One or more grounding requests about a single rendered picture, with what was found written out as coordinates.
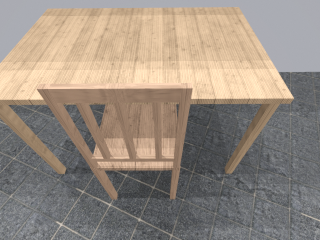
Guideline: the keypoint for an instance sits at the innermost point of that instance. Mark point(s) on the chair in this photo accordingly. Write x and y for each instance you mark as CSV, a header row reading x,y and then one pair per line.
x,y
131,137

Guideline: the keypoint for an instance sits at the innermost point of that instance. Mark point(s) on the table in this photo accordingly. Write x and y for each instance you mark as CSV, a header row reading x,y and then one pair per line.
x,y
214,48

